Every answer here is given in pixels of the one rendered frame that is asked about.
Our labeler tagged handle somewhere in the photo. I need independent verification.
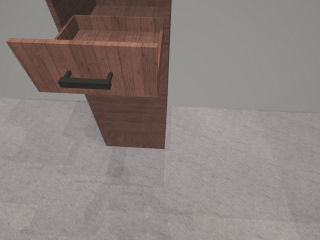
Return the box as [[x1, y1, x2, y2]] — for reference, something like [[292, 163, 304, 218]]
[[58, 70, 113, 90]]

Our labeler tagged cabinet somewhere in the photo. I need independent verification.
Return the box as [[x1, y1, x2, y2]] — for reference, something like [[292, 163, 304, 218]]
[[45, 0, 172, 149]]

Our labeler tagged drawer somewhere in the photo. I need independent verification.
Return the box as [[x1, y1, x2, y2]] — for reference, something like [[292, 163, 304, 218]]
[[6, 14, 165, 98]]

